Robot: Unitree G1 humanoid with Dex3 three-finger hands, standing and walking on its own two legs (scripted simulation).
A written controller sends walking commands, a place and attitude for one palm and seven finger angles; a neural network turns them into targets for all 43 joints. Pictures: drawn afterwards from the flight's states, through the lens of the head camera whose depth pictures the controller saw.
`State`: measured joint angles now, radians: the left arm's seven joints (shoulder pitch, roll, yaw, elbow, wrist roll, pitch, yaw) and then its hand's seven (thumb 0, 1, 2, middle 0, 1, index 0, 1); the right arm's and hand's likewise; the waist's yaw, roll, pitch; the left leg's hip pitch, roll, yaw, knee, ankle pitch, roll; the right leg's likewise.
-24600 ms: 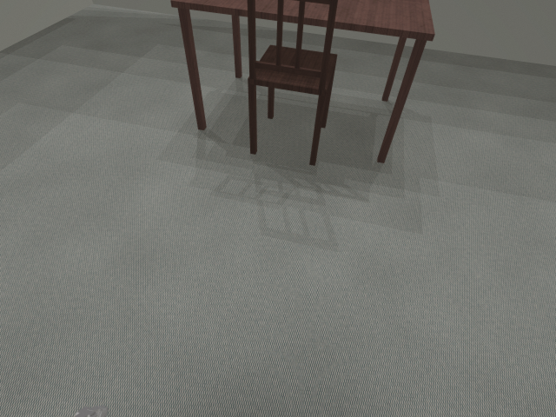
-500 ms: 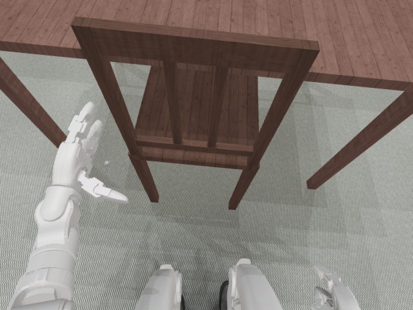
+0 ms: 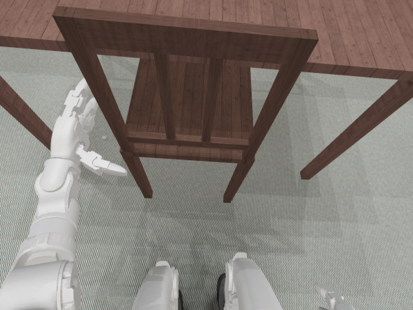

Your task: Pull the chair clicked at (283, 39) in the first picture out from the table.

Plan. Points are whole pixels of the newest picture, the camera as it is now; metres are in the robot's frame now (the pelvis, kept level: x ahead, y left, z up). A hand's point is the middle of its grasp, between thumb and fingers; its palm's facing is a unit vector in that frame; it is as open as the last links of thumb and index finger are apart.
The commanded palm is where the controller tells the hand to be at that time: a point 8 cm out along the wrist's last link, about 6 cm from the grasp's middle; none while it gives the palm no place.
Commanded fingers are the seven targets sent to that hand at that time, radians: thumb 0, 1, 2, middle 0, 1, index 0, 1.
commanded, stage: push the fingers through the gap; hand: left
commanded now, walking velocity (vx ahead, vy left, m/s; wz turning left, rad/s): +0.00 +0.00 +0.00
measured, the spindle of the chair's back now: (167, 103) +0.51 +0.07 +0.02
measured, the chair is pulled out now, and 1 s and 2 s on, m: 0.00 0.00 0.00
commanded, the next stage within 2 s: hook a spindle and tug to test in 1.10 s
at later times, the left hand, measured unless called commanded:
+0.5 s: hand (109, 118) +0.47 +0.18 +0.02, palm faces -0.05 -1.00 -0.04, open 16.9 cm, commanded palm +0.46 +0.23 +0.02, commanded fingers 0.00 -0.50 0.30 -0.06 -0.08 -0.06 -0.08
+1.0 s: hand (111, 111) +0.49 +0.18 +0.02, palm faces -0.06 -1.00 -0.03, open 16.9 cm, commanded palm +0.47 +0.22 +0.02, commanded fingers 0.00 -0.50 0.30 -0.06 -0.08 -0.06 -0.08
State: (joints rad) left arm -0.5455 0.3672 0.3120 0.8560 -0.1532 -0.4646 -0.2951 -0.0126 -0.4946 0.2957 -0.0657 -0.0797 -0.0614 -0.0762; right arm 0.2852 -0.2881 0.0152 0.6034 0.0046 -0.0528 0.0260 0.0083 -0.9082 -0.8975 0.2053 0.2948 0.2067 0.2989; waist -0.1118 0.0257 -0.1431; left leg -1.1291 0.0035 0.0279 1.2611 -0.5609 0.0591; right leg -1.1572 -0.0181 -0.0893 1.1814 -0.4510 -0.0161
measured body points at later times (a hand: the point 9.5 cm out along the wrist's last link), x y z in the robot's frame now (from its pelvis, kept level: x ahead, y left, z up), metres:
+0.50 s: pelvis -0.01 +0.00 -0.01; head +0.14 +0.02 +0.42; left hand +0.47 +0.24 +0.03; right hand +0.05 -0.28 -0.12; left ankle +0.01 +0.08 -0.63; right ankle +0.05 -0.12 -0.63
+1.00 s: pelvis +0.00 +0.00 -0.01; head +0.16 +0.02 +0.41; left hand +0.49 +0.23 +0.02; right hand +0.02 -0.27 -0.11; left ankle +0.01 +0.08 -0.63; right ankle +0.05 -0.12 -0.63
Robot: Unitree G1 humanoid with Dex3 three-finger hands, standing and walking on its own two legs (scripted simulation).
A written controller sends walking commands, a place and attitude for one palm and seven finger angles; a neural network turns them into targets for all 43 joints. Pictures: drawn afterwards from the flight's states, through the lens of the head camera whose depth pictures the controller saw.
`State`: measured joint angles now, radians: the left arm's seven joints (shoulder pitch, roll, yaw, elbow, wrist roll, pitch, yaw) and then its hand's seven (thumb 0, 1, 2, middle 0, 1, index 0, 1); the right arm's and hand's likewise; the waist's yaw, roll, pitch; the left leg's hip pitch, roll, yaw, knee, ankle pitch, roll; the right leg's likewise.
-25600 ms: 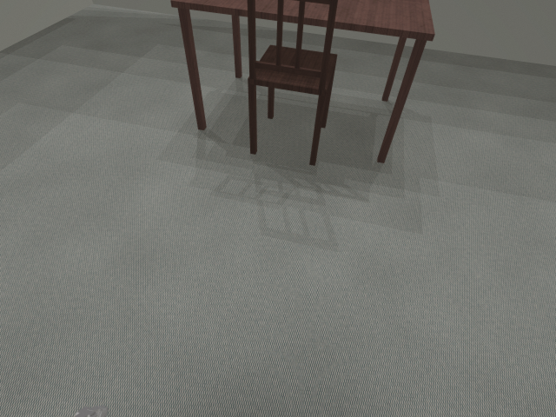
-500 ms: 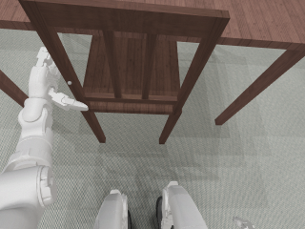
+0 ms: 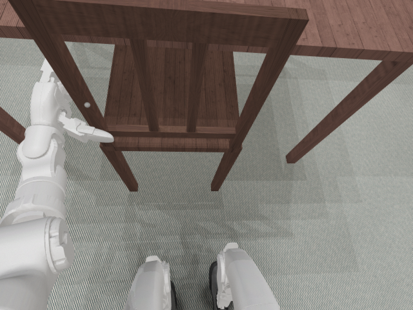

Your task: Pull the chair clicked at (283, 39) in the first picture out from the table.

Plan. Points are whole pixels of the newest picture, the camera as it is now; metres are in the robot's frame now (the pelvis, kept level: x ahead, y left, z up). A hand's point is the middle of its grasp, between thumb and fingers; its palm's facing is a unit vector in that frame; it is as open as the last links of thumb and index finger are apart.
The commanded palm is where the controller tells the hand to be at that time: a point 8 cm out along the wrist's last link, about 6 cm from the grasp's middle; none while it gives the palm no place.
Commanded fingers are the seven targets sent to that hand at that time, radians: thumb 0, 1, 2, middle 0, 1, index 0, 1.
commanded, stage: push the fingers through the gap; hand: left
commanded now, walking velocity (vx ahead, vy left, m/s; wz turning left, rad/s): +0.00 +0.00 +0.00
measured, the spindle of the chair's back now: (147, 93) +0.51 +0.08 +0.03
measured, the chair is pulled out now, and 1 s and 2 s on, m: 0.00 0.00 0.03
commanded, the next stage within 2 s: hook a spindle and tug to test in 0.10 s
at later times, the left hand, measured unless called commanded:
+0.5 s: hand (85, 107) +0.48 +0.19 +0.03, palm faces -0.03 -1.00 -0.03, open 15.9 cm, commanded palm +0.47 +0.23 +0.02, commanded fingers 0.00 -0.44 0.32 -0.34 -0.96 -0.34 -0.96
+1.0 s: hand (88, 103) +0.49 +0.18 +0.03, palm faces -0.02 -1.00 -0.03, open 6.9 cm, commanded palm +0.47 +0.22 +0.02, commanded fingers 0.00 0.90 0.90 -0.50 -1.45 -0.50 -1.45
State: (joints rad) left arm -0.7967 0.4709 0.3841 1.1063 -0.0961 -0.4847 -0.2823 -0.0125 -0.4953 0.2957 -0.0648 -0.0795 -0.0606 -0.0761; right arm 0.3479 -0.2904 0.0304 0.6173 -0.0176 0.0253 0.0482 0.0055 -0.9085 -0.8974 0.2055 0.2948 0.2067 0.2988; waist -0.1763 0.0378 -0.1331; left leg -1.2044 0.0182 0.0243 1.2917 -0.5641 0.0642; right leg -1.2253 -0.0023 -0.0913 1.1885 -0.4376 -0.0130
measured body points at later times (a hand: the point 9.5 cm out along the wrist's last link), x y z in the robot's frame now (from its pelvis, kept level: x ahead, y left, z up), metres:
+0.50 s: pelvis +0.00 +0.00 +0.00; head +0.15 +0.02 +0.42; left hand +0.48 +0.24 +0.03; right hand +0.04 -0.27 -0.11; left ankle +0.01 +0.08 -0.62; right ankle +0.06 -0.12 -0.62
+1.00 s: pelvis +0.00 +0.00 +0.00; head +0.16 +0.03 +0.42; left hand +0.49 +0.24 +0.03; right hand +0.03 -0.27 -0.11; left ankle +0.01 +0.08 -0.62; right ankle +0.06 -0.12 -0.62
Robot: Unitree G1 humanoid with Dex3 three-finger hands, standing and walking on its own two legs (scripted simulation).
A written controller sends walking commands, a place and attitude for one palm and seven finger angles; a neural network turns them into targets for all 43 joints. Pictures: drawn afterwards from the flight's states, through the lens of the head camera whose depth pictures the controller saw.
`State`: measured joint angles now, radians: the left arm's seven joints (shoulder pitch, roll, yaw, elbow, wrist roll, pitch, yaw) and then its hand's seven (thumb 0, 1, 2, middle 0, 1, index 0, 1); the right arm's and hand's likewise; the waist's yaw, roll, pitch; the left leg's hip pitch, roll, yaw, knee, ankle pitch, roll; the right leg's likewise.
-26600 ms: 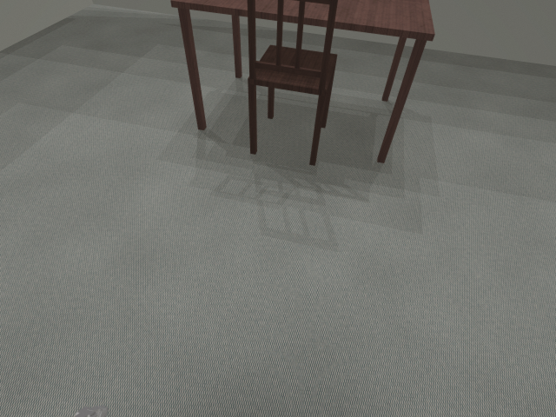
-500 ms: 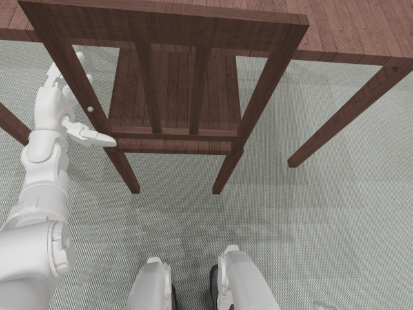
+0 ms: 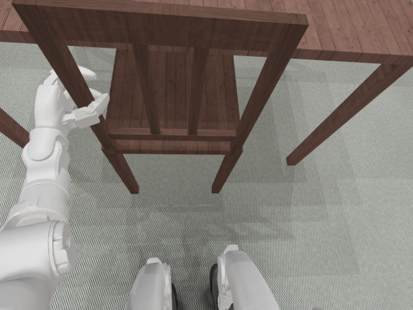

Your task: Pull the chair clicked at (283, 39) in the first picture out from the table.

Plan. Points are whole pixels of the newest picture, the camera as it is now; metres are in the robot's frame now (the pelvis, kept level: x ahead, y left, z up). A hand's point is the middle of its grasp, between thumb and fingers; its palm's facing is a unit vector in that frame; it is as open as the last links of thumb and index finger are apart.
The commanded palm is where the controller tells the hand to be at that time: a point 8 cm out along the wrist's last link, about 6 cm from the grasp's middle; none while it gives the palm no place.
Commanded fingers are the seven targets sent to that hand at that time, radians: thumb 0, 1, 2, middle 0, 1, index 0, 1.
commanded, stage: hook a spindle and tug to test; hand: left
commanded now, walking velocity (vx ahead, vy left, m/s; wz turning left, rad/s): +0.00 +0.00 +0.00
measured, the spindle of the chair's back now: (149, 97) +0.51 +0.08 +0.03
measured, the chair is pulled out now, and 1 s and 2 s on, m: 0.00 0.03 0.10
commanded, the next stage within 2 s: step backward, pulling the chair out in 0.70 s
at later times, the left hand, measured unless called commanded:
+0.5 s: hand (93, 116) +0.47 +0.18 +0.03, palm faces -0.01 -1.00 -0.03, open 5.7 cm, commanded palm +0.44 +0.22 +0.02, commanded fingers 0.00 0.90 0.90 -0.50 -1.45 -0.50 -1.45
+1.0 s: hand (96, 119) +0.45 +0.17 +0.04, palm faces +0.16 -0.98 -0.08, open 5.8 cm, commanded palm +0.43 +0.21 +0.03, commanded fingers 0.00 0.90 0.90 -0.50 -1.45 -0.50 -1.45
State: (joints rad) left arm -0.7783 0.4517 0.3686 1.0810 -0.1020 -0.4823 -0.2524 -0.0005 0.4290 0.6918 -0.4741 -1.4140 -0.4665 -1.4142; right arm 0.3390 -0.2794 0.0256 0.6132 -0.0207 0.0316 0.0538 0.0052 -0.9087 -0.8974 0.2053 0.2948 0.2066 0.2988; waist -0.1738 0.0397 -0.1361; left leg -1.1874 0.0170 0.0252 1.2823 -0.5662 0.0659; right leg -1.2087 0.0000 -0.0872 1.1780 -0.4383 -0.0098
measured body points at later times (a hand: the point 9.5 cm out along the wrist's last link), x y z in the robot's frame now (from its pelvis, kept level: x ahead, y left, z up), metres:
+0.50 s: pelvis +0.01 +0.00 +0.01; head +0.16 +0.02 +0.44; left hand +0.46 +0.23 +0.03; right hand +0.07 -0.27 -0.10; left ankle +0.01 +0.08 -0.62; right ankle +0.06 -0.12 -0.62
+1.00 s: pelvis +0.02 +0.00 +0.07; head +0.15 +0.00 +0.51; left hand +0.44 +0.22 +0.05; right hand +0.08 -0.26 -0.05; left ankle +0.01 +0.08 -0.62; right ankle +0.06 -0.12 -0.62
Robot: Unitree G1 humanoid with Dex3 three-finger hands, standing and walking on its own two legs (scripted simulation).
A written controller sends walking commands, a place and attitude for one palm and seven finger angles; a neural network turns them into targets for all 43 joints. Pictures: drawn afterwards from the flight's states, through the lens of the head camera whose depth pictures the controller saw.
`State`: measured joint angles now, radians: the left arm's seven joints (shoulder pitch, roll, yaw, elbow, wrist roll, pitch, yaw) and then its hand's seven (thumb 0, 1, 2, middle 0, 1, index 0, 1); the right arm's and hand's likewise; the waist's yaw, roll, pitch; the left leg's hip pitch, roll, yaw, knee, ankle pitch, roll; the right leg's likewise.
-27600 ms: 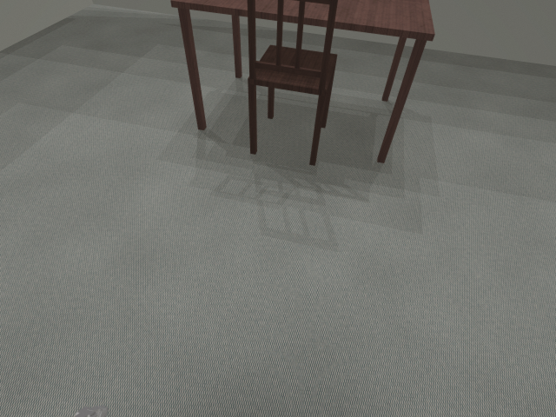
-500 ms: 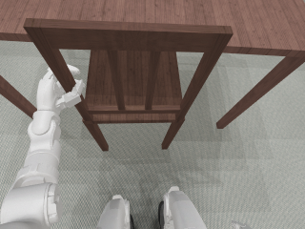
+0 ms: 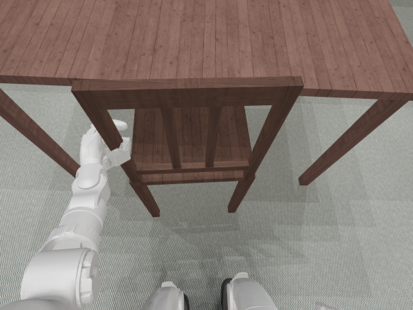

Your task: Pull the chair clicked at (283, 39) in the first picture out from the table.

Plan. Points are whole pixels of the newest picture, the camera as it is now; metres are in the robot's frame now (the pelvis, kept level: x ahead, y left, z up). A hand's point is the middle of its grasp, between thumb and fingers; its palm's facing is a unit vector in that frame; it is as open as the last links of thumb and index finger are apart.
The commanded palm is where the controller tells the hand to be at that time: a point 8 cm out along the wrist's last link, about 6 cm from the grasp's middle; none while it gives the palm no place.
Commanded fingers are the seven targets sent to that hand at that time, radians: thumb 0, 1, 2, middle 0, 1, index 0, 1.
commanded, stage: step backward, pulling the chair out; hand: left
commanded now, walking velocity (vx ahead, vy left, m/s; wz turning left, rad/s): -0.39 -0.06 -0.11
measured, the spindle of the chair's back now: (172, 141) +0.46 +0.06 -0.05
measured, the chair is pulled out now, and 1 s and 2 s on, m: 0.03 0.10 0.10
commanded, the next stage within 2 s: none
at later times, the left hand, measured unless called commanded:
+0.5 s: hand (140, 173) +0.38 +0.12 -0.03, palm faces +0.06 -0.99 -0.16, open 5.8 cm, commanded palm +0.37 +0.17 -0.03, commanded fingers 0.00 0.90 0.90 -0.50 -1.45 -0.50 -1.45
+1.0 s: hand (143, 191) +0.34 +0.11 -0.03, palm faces +0.07 -0.98 -0.18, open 5.8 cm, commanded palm +0.34 +0.17 -0.03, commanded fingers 0.00 0.90 0.90 -0.50 -1.45 -0.50 -1.45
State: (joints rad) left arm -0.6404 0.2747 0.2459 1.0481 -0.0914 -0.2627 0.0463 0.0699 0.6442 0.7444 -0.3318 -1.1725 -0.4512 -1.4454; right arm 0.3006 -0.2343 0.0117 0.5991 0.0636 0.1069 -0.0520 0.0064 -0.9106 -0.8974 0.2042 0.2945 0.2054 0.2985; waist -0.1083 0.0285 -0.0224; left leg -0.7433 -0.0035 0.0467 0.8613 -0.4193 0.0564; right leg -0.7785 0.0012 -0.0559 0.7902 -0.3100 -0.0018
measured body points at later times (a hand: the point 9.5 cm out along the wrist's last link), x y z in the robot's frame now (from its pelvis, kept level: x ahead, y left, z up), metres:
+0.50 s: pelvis -0.02 -0.01 +0.03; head +0.09 -0.02 +0.47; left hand +0.37 +0.18 -0.02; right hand -0.04 -0.29 -0.09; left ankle -0.01 +0.08 -0.70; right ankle +0.03 -0.12 -0.70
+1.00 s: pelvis -0.05 -0.02 +0.03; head +0.05 -0.04 +0.47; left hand +0.33 +0.17 -0.02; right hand -0.04 -0.30 -0.10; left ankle -0.01 +0.08 -0.70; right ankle +0.03 -0.12 -0.70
